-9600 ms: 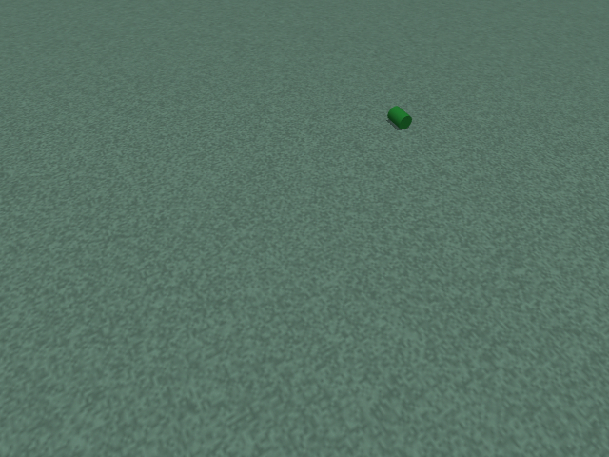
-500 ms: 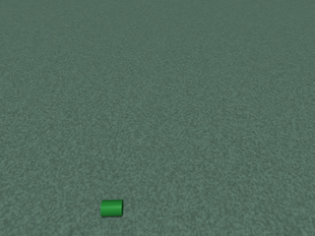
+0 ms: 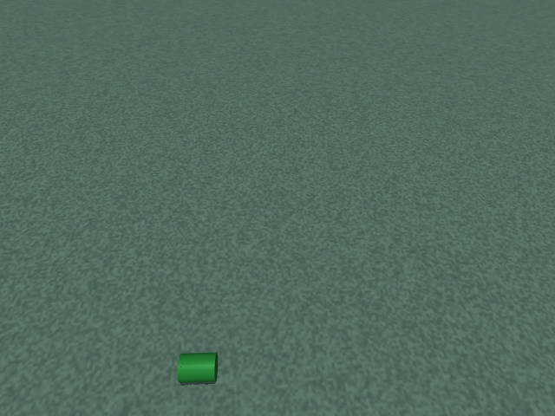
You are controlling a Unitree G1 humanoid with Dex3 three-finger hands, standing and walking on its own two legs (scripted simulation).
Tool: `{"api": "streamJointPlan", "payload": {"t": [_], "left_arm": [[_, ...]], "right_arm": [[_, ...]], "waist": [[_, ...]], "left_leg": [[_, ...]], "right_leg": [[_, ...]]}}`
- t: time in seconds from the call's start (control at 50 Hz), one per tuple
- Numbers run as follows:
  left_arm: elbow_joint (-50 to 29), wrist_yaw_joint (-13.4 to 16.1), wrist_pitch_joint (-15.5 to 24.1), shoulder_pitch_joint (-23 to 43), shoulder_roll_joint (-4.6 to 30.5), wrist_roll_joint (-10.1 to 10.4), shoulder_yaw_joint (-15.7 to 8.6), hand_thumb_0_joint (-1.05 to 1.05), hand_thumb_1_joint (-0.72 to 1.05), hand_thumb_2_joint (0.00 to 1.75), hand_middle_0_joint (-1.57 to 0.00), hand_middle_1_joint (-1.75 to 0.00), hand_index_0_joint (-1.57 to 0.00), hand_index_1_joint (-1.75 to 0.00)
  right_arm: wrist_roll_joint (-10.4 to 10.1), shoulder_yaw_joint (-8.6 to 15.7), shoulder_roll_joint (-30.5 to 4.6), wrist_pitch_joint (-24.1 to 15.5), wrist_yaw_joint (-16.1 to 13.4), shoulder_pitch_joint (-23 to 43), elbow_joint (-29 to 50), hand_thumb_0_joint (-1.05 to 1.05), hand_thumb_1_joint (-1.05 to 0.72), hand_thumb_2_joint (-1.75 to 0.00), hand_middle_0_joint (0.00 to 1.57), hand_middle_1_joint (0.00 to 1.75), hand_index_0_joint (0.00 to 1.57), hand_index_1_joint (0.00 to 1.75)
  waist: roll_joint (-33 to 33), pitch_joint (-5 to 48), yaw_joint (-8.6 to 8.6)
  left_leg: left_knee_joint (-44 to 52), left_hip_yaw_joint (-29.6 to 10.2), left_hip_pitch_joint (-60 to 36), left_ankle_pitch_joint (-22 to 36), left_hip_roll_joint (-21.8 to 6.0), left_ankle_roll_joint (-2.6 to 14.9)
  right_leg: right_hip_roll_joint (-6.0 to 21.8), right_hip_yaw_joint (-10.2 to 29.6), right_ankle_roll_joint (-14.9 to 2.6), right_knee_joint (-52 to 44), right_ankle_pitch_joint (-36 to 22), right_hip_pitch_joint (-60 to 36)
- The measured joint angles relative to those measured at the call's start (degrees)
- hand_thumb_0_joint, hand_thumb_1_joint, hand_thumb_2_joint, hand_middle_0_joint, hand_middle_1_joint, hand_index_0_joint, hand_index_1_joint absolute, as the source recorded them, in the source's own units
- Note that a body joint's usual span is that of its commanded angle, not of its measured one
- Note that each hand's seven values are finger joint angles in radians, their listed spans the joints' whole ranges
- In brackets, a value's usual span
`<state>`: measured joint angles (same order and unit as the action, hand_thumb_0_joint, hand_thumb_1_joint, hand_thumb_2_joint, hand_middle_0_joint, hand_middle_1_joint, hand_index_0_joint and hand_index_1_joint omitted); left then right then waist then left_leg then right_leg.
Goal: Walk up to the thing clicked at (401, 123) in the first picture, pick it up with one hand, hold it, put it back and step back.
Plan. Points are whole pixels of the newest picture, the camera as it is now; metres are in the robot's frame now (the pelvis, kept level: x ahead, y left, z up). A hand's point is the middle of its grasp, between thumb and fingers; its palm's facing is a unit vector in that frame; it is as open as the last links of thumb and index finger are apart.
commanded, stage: stand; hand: left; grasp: from above
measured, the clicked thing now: (198, 367) +0.44 +0.24 -0.74
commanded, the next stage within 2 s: rise first in 0.08 s
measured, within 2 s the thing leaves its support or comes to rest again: neither
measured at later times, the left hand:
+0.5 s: hand out of the picture +0.14 +0.26 -0.17, palm faces -0.06 -0.93 -0.38, open 10.4 cm
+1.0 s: hand out of the picture +0.11 +0.26 -0.23, palm faces -0.17 -0.87 -0.47, open 14.2 cm
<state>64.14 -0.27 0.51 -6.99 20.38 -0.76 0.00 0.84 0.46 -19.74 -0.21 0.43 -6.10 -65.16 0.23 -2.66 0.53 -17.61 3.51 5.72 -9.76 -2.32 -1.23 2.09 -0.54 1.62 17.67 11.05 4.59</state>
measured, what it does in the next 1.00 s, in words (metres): lowers itself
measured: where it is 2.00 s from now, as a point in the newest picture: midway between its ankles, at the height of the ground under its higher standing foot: outside the picture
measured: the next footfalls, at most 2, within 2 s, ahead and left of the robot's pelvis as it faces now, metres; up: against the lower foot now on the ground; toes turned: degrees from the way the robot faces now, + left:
none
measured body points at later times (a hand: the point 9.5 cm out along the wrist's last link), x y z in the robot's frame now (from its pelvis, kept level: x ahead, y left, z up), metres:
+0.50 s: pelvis -0.02 +0.00 -0.02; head +0.04 +0.01 +0.42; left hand +0.14 +0.30 -0.14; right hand +0.08 -0.26 -0.14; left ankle +0.00 +0.13 -0.75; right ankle -0.02 -0.14 -0.75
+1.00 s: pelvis -0.02 +0.01 -0.09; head +0.08 +0.02 +0.35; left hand +0.12 +0.31 -0.20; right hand +0.16 -0.24 -0.18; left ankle +0.00 +0.13 -0.75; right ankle -0.02 -0.14 -0.75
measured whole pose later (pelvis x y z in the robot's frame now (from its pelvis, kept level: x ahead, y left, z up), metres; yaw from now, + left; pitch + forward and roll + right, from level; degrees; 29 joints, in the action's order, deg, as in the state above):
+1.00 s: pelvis -0.02 +0.01 -0.09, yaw +2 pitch +17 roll -2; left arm 27.6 -0.2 -10.6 -14.0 18.2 -16.4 -7.2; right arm -0.1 2.0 -13.2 -7.4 -1.3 -10.7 -32.6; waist -0.3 6.4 1.7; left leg -64.7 -0.7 52.9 -29.0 -3.1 -0.7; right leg 2.5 -2.2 1.8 62.6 30.3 49.3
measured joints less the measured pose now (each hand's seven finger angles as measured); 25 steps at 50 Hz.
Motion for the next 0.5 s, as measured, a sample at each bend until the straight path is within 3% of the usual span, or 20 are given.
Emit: {"api": "streamJointPlan", "payload": {"t": [0.2,0.26,0.3,0.4,0.5], "left_arm": [[-0.12,-0.02,-0.05,-0.14,-0.08,-0.04,0.06,0.01,0.91,0.9,-0.2,-0.3,-0.2,-0.3],[-3.27,0.71,0.84,1.58,-1.25,1.0,-1.71,0.01,0.87,0.92,-0.2,-0.34,-0.19,-0.34],[-2.28,0.34,1.3,5.32,-1.76,-0.09,-3.54,0.01,0.81,0.93,-0.19,-0.4,-0.18,-0.41],[-2.76,-1.57,0.7,10.46,-0.95,-5.77,-7.72,0.01,0.56,0.96,-0.14,-0.65,-0.14,-0.64],[-9.41,-0.87,-2.84,7.53,-1.37,-8.18,-8.23,0.01,0.23,0.98,-0.09,-0.87,-0.09,-0.86]], "right_arm": [[0.02,0.07,-0.09,-0.01,-0.07,-0.11,0.06,0.0,-0.9,-0.9,0.2,0.3,0.21,0.3],[-2.48,-0.16,0.35,-1.03,-1.56,-3.48,7.78,0.01,-0.92,-0.9,0.2,0.3,0.21,0.3],[-3.06,-0.01,1.28,-1.67,-2.01,-4.68,11.66,0.01,-0.93,-0.9,0.2,0.3,0.2,0.3],[-2.05,0.99,4.65,-2.09,-1.8,-6.31,17.98,0.01,-0.93,-0.9,0.2,0.3,0.21,0.3],[-2.15,1.23,6.29,-1.79,-1.48,-8.34,21.96,0.01,-0.91,-0.9,0.2,0.3,0.21,0.3]], "waist": [[0.07,0.08,0.02],[-0.2,-0.18,0.28],[-0.22,-0.56,0.36],[0.63,0.69,0.91],[0.21,2.26,1.64]], "left_leg": [[-0.04,0.19,0.0,0.03,-0.02,0.02],[-3.68,-0.92,4.39,-0.98,0.15,0.29],[-6.45,-1.52,7.9,-1.65,0.13,0.31],[-13.48,-1.64,16.5,-4.0,-0.22,0.17],[-17.19,-1.71,20.05,-5.88,-0.21,0.32]], "right_leg": [[-0.02,0.2,0.01,0.16,-0.04,0.14],[0.24,-0.76,-0.03,3.33,1.1,3.83],[0.29,-1.23,-0.14,5.89,1.88,7.0],[0.17,-0.98,-0.33,13.26,4.39,15.8],[0.29,-0.88,-0.15,16.55,6.04,19.13]]}}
